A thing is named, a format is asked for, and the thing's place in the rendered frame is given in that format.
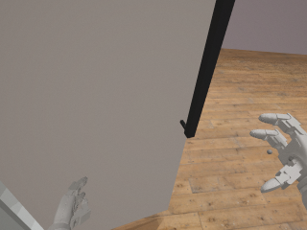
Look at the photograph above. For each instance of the robot right forearm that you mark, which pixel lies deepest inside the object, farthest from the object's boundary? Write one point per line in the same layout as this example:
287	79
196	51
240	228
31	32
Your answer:
302	187

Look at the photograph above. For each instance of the robot right hand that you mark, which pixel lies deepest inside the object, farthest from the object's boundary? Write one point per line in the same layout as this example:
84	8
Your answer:
297	148

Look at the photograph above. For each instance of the handle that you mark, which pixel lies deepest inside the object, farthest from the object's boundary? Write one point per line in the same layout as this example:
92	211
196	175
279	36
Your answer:
218	25

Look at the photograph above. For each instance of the robot left hand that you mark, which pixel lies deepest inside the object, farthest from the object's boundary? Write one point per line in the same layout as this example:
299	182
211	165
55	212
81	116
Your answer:
67	209

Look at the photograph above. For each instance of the fridge door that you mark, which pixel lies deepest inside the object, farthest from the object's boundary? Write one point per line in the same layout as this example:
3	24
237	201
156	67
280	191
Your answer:
97	89

